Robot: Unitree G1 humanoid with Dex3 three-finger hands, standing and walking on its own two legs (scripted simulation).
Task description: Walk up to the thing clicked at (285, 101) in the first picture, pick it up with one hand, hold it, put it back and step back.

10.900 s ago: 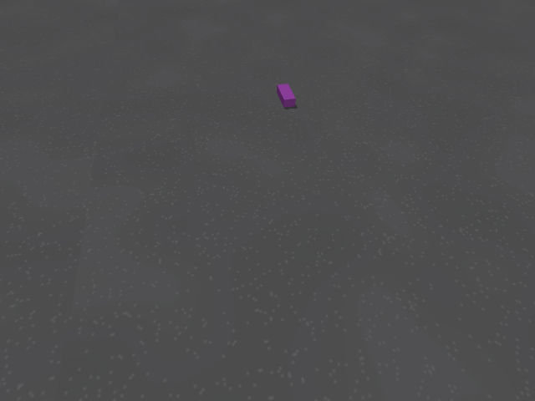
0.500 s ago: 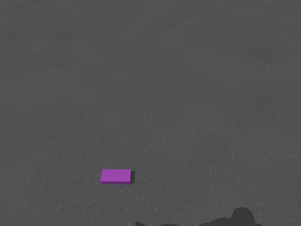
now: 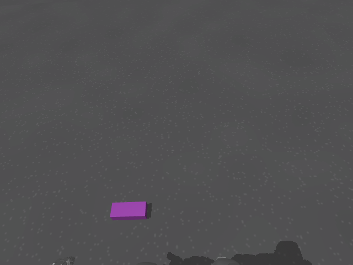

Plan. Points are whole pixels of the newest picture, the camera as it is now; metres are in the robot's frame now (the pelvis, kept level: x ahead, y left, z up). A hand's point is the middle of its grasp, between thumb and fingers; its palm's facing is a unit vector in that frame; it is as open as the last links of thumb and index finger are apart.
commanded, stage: walk up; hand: left
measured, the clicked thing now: (129, 210) +0.48 +0.31 -0.73
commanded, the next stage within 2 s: none
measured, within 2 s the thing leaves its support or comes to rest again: neither
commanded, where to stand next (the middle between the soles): +0.07 +0.01 m, yaw -1 degrees
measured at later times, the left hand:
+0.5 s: hand out of the picture +0.08 +0.29 -0.14, palm faces -0.04 -0.93 -0.36, open 7.4 cm
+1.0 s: hand out of the picture +0.08 +0.31 -0.13, palm faces -0.06 -0.91 -0.40, open 7.4 cm
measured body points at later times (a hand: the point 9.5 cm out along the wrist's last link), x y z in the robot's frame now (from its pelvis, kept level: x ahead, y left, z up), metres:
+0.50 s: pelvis +0.00 +0.03 +0.01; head +0.02 +0.03 +0.46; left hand +0.08 +0.34 -0.12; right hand +0.08 -0.27 -0.12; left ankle -0.01 +0.14 -0.72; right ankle +0.05 -0.11 -0.72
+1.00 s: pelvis +0.03 +0.04 +0.02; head +0.05 +0.02 +0.46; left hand +0.09 +0.35 -0.10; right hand +0.10 -0.29 -0.11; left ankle +0.00 +0.15 -0.71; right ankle +0.05 -0.10 -0.72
